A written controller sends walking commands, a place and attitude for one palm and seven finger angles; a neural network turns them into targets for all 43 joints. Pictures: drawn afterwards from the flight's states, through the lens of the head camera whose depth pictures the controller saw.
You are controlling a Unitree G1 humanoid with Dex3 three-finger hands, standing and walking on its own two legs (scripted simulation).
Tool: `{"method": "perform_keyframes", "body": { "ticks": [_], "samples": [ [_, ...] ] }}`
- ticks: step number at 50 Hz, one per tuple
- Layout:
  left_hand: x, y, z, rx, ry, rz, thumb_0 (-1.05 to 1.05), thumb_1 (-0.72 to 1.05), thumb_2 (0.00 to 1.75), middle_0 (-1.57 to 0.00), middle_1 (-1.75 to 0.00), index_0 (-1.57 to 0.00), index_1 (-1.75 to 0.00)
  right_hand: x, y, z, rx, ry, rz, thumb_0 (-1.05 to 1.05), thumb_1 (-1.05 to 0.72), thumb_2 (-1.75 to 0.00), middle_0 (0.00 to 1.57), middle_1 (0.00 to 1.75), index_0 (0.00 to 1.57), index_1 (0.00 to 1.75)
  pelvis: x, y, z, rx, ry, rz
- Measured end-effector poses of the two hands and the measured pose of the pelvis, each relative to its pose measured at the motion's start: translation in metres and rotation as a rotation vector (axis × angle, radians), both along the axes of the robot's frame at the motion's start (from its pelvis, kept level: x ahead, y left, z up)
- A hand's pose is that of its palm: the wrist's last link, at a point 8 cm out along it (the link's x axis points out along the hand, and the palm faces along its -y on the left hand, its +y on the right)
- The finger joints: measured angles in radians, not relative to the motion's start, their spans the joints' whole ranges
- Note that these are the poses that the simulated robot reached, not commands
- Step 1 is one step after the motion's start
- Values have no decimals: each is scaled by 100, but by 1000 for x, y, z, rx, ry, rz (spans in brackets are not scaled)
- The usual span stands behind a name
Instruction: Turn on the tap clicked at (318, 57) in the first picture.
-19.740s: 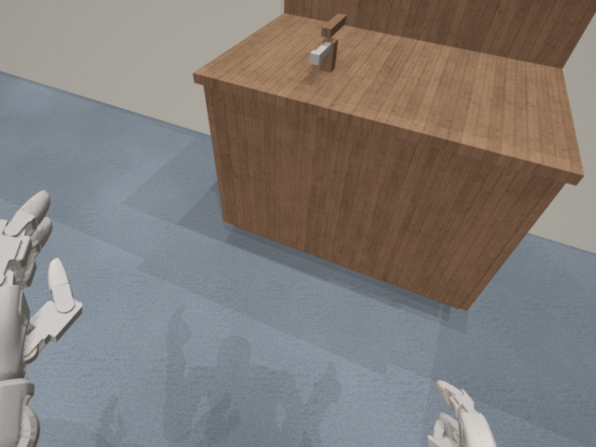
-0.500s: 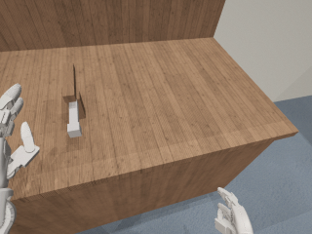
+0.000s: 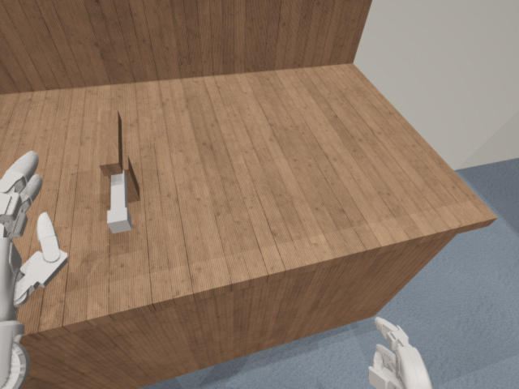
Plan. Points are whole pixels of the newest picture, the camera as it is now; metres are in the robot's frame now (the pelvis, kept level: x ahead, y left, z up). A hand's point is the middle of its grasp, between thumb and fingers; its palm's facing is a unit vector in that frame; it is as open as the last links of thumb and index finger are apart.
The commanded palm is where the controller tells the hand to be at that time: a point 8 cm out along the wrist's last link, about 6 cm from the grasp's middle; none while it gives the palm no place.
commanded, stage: look again from close up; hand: left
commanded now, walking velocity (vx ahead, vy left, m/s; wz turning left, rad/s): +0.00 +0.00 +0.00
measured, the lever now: (119, 220) +0.33 +0.25 +0.06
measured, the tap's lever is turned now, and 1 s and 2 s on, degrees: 0 0 0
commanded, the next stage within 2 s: shuffle to correct the standing spot in 0.06 s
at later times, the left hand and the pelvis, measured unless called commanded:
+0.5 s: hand (90, 252) +0.22 +0.22 +0.16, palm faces +0.37 -0.86 -0.34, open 7.4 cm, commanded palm +0.16 +0.25 +0.17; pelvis +0.00 -0.03 +0.00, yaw +0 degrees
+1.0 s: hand (143, 260) +0.22 +0.16 +0.15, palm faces +0.32 -0.87 -0.38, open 7.4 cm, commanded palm +0.16 +0.20 +0.17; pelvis +0.00 -0.08 -0.01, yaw -1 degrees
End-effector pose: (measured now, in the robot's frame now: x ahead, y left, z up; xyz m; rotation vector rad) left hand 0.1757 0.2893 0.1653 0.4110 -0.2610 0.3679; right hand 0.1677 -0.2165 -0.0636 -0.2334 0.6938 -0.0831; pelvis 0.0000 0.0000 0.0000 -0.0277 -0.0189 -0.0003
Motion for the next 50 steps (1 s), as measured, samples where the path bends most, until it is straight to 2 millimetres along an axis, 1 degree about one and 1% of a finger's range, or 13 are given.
{"method": "perform_keyframes", "body": {
  "ticks": [17,25,31,42,46,50],
  "samples": [
    [4,-10,1,-5,20,-5,1,89,90,-20,-31,-21,-30,0,-12,0,5,15,-14,2,-91,-90,20,30,20,30,1,-12,1,7,5,-3],
    [8,-27,2,-6,18,-26,1,89,90,-20,-31,-21,-30,3,-22,1,24,7,-13,1,-91,-90,20,30,20,30,0,-26,0,8,11,-7],
    [7,-43,3,6,36,-39,1,89,90,-20,-31,-21,-30,2,-39,-2,26,11,-20,1,-91,-90,20,30,20,30,0,-40,-1,4,18,-11],
    [7,-73,4,20,58,-55,1,89,90,-20,-31,-21,-30,-5,-79,-10,5,24,-58,1,-91,-90,20,30,20,30,-1,-65,-5,5,26,-14],
    [8,-80,4,20,61,-63,1,89,90,-21,-31,-21,-30,-10,-90,-12,-4,31,-77,1,-91,-90,20,30,20,30,-1,-71,-7,7,28,-14],
    [8,-86,4,25,59,-70,1,89,90,-21,-31,-21,-30,-14,-98,-14,-11,39,-90,1,-91,-90,20,30,20,30,-1,-76,-8,10,28,-13]
  ]
}}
